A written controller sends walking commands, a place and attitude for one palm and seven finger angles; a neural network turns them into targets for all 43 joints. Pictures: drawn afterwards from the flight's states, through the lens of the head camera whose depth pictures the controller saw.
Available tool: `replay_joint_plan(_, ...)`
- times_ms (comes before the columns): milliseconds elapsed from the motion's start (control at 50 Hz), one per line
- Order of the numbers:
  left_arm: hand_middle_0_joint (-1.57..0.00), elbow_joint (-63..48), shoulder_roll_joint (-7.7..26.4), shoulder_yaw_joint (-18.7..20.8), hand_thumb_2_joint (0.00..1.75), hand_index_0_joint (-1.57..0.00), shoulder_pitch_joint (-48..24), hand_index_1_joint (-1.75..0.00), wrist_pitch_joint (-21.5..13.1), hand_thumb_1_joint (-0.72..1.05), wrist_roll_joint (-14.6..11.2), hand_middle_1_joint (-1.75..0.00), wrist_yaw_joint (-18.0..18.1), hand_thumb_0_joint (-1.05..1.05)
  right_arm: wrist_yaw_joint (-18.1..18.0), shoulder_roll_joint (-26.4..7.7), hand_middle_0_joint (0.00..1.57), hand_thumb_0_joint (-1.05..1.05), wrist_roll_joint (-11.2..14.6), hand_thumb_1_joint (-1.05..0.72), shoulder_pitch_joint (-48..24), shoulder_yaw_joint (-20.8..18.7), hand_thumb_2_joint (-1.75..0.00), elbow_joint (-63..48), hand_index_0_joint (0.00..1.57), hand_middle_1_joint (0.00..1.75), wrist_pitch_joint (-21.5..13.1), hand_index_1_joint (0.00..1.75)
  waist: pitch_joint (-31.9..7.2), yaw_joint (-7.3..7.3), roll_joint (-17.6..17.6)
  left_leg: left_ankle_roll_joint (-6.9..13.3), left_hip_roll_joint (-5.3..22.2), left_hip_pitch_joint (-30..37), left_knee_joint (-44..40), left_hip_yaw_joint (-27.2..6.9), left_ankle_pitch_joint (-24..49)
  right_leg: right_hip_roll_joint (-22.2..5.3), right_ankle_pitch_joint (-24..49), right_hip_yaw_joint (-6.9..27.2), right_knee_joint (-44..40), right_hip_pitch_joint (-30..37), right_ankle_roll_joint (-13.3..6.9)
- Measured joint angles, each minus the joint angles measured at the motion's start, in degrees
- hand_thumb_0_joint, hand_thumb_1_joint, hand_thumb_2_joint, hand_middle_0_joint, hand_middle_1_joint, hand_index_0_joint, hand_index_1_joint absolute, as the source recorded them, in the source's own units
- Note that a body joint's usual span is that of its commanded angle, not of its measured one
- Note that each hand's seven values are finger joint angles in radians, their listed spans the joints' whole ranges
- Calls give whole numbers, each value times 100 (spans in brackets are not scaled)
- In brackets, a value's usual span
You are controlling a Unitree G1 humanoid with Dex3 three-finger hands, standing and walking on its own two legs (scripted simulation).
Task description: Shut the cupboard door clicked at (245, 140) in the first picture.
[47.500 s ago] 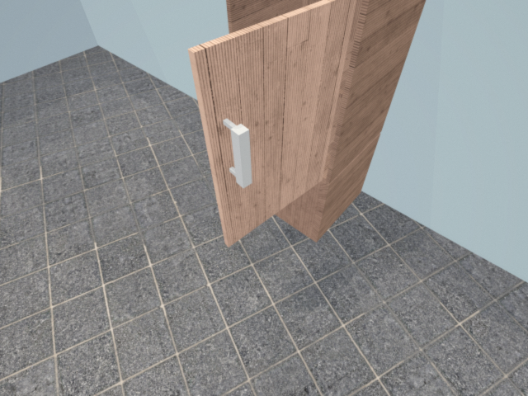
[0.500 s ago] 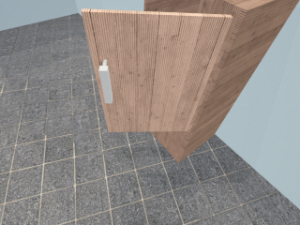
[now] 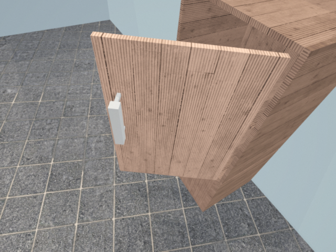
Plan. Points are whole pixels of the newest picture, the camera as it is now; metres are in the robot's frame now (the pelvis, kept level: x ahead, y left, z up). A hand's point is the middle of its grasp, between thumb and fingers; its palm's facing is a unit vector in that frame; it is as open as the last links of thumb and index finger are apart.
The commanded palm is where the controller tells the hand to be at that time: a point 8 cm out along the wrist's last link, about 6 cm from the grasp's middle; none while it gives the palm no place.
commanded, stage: come to a stop and stand still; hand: left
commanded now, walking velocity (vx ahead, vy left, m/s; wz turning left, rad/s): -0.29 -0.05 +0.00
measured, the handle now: (119, 119) +0.44 +0.17 +0.04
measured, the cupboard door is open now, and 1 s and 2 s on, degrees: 55 55 55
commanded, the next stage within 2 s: look again from close up in 1.38 s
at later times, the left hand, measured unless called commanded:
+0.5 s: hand out of the picture +0.04 +0.17 -0.16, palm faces +0.07 -0.97 -0.23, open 7.4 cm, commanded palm none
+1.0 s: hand out of the picture -0.04 +0.19 -0.16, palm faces +0.00 -0.98 -0.20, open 7.4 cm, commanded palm none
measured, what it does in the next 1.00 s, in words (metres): steps on the spot: right foot, then left foot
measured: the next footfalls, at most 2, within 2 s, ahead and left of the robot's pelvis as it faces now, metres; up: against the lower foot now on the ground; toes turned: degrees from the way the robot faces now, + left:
right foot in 0.20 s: +0.07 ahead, -0.14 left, +0.00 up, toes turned -3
left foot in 0.58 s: +0.02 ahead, +0.11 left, +0.00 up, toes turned +0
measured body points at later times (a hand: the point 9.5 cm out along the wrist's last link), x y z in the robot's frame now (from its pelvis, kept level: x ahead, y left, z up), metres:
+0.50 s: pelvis +0.00 -0.02 +0.01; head +0.05 -0.01 +0.46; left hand +0.03 +0.22 -0.14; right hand +0.09 -0.27 -0.14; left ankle -0.03 +0.10 -0.68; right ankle +0.03 -0.14 -0.73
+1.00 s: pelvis -0.06 +0.02 +0.02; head -0.04 +0.02 +0.46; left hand -0.04 +0.25 -0.14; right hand -0.05 -0.21 -0.14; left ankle -0.02 +0.11 -0.73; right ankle -0.10 -0.10 -0.73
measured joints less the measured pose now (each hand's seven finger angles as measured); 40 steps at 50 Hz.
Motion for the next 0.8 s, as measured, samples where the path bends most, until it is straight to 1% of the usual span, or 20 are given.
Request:
replay_joint_plan(60,-20,85,17,-50,90,-20,-64,-30,103,93,-4,-30,52,1,-83,170,19,0,-1,-91,-108,144,-90,19,20,30,42,30,49,57,-117,14,-92,246,-218,26,-45,-37,-492,169,664,-219,48)
replay_joint_plan(100,-20,58,-20,-81,90,-20,-179,-30,115,92,-18,-30,75,1,-123,249,19,-1,21,-91,-192,200,-90,44,20,30,95,30,151,70,-56,-24,-124,407,-482,-37,83,-58,-403,187,598,-257,71)
replay_joint_plan(160,-20,-95,-68,-98,90,-20,-310,-30,84,92,-19,-30,76,1,-167,223,20,-1,65,-93,-357,135,-89,14,20,30,199,30,314,75,87,-73,-128,534,-694,-96,190,-75,197,192,15,-240,78)
replay_joint_plan(200,-20,-230,-33,-74,90,-20,-338,-30,65,92,6,-30,72,1,-143,194,20,-1,75,-93,-418,97,-89,-5,21,30,294,30,368,90,121,-140,-131,523,-603,-96,132,-92,1037,201,-429,-187,70)
replay_joint_plan(220,-20,-272,-16,-54,90,-20,-347,-30,51,92,28,-30,79,1,-132,170,20,-1,82,-93,-441,68,-89,-7,21,30,345,30,377,101,161,-180,-99,484,-480,-101,62,-69,1078,194,-450,-168,44)
replay_joint_plan(260,-20,-326,3,-33,90,-20,-386,-30,39,91,61,-30,81,1,-111,100,20,-1,103,-93,-478,-14,-89,-24,21,30,449,30,376,75,255,-241,-57,266,0,-179,-214,-19,746,151,-376,-180,-39)
replay_joint_plan(300,-20,-389,2,-20,90,-20,-448,-30,45,91,79,-30,104,1,-116,15,20,-1,111,-92,-513,-87,-89,-22,21,30,563,30,390,77,292,-272,-180,-86,1002,-396,-944,-19,643,127,-384,-197,-106)
replay_joint_plan(320,-20,-427,-6,-12,90,-20,-474,-30,53,91,85,-30,127,1,-120,-25,20,-1,108,-92,-535,-113,-89,-15,21,30,613,30,403,92,293,-285,-251,-251,1514,-484,-1132,-22,681,136,-428,-200,-120)
replay_joint_plan(360,-20,-492,-21,-4,90,-20,-520,-30,68,91,92,-30,156,0,-108,-97,20,-1,107,-92,-572,-142,-89,-7,20,30,665,30,445,114,283,-329,-353,-479,2242,-590,-1252,-23,809,161,-550,-190,-131)
replay_joint_plan(400,-20,-554,-21,-8,90,-20,-543,-30,80,91,101,-30,165,0,-76,-147,20,0,104,-92,-577,-149,-89,-19,20,30,683,30,469,120,255,-381,-395,-560,2463,-629,-1222,-32,925,182,-673,-188,-129)
replay_joint_plan(440,-20,-601,-11,-12,90,-20,-550,-30,86,91,108,-30,167,0,-42,-176,20,0,100,-91,-553,-144,-89,-34,20,30,685,30,465,128,221,-419,-390,-528,2316,-636,-1147,-45,1023,199,-764,-203,-104)
replay_joint_plan(500,-20,-646,37,-1,90,-20,-545,-30,102,91,122,-30,152,0,-3,-170,20,0,105,-91,-492,-112,-90,-59,20,30,658,30,435,139,147,-427,-344,-307,1625,-623,-1063,-74,1126,227,-804,-267,-46)
replay_joint_plan(540,-20,-645,95,12,90,-20,-538,-30,128,91,119,-30,136,0,11,-132,19,0,113,-91,-428,-80,-90,-77,20,30,605,30,401,128,77,-408,-309,-31,859,-586,-818,-101,1153,247,-744,-338,17)
replay_joint_plan(580,-20,-622,146,24,90,-20,-513,-30,175,91,82,-30,117,1,21,-102,20,0,116,-91,-311,-40,-90,-101,20,30,517,30,332,83,59,-365,-252,379,-147,-558,-216,-98,1108,244,-554,-452,109)
replay_joint_plan(600,-20,-595,189,32,90,-20,-531,-30,215,91,56,-30,107,1,15,-57,20,0,101,-91,-254,-31,-90,-89,20,30,472,30,317,59,1,-139,-294,433,-308,-536,-67,-129,1039,264,-404,-524,130)
replay_joint_plan(640,-20,-518,261,57,90,-20,-581,-30,316,91,29,-30,115,1,17,62,20,0,47,-91,-127,33,-90,-66,20,30,481,30,284,63,-112,28,-353,418,-273,-485,-35,-103,290,404,55,-667,114)
replay_joint_plan(680,-20,-457,296,69,90,-20,-607,-30,376,91,44,-30,117,1,2,171,20,0,9,-91,0,111,-90,-13,20,30,490,30,202,53,-139,63,-369,459,-466,-466,68,-13,-45,526,654,-797,87)
replay_joint_plan(720,-20,-426,297,72,90,-20,-613,-30,367,91,53,-30,99,1,-62,229,20,0,-2,-92,95,143,-89,46,20,30,489,30,137,44,-112,78,-388,488,-720,-464,250,61,-57,599,1156,-850,63)
replay_joint_plan(760,-20,-400,275,55,90,-20,-592,-30,321,91,39,-30,89,1,-83,216,20,0,5,-93,152,162,-89,106,20,30,472,30,96,43,-75,116,-416,501,-932,-441,414,83,-70,605,1270,-753,74)
replay_joint_plan(800,-20,-356,243,22,90,-20,-557,-30,289,91,21,-30,92,1,-84,198,20,0,10,-93,184,173,-89,154,21,30,444,30,64,26,-40,142,-446,499,-1083,-400,533,68,-130,555,994,-516,93)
